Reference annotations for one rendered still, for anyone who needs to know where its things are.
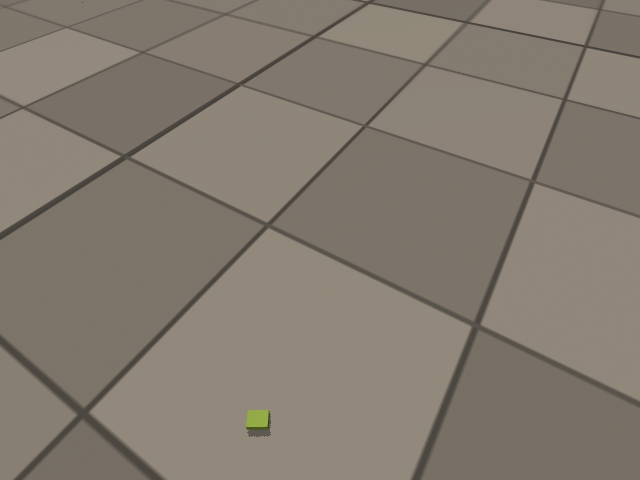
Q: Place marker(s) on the small box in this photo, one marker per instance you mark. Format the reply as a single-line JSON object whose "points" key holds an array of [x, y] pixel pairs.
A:
{"points": [[258, 420]]}

